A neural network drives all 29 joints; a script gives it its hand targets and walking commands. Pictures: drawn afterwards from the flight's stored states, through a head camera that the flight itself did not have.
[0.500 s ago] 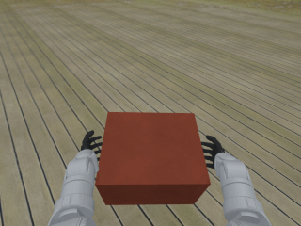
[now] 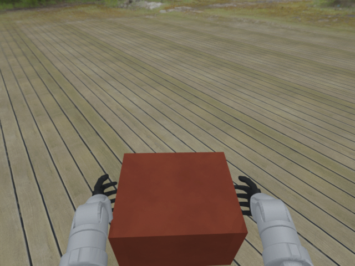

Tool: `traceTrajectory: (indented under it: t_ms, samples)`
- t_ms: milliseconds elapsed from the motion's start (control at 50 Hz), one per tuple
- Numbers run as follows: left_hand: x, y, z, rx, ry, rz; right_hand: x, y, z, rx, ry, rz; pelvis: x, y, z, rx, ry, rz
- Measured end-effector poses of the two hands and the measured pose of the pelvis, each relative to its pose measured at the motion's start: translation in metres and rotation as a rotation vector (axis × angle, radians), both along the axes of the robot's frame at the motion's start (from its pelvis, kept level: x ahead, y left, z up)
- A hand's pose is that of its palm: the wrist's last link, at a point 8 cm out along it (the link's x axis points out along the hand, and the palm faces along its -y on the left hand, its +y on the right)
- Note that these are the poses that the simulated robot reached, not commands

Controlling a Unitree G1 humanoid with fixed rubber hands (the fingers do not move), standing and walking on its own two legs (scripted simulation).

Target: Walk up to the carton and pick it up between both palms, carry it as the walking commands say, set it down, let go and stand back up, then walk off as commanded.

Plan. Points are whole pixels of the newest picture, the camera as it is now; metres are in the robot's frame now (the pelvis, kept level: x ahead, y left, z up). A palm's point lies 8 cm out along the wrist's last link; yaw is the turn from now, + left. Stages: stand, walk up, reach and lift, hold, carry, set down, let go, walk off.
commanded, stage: reach and lift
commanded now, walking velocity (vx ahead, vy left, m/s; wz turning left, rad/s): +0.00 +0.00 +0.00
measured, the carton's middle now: (175, 207) +0.33 +0.01 -0.04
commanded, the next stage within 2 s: hold in 0.90 s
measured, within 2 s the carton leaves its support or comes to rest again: neither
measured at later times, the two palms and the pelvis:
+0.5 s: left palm (98, 195) +0.30 +0.19 +0.06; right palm (256, 200) +0.29 -0.18 +0.04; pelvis -0.02 +0.00 +0.00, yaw +0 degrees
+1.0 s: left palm (95, 212) +0.26 +0.19 +0.04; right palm (259, 217) +0.25 -0.18 +0.03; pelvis -0.03 +0.00 +0.00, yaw +0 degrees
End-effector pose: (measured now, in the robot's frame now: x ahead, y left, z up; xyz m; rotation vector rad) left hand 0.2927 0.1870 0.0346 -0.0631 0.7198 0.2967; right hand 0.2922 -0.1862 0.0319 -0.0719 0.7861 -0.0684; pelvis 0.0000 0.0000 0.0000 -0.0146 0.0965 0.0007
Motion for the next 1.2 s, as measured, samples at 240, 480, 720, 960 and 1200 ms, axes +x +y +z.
traceTrajectory:
  t_ms: [240,480,720,960,1200]
  samples:
    - [-0.009,0.001,0.012,0.003,-0.038,0.009,-0.012,0.002,0.005,-0.001,-0.028,0.013,-0.015,-0.001,-0.001,0.001,-0.028,0.0]
    - [0.003,0.001,0.025,0.002,-0.093,0.016,-0.003,0.001,0.013,0.007,-0.079,0.018,-0.018,-0.002,-0.001,0.004,-0.035,0.0]
    - [-0.008,0.001,-0.001,0.024,-0.015,-0.006,-0.014,0.002,-0.007,-0.015,0.001,0.017,-0.009,-0.001,0.0,0.002,-0.028,0.0]
    - [-0.03,0.0,0.003,0.027,-0.025,-0.007,-0.038,0.002,-0.007,-0.029,-0.004,0.019,-0.024,-0.002,-0.001,0.004,-0.057,0.0]
    - [-0.01,0.01,0.044,-0.042,-0.188,0.023,-0.015,0.008,0.035,0.041,-0.163,0.008,-0.034,0.0,-0.002,0.003,-0.075,-0.002]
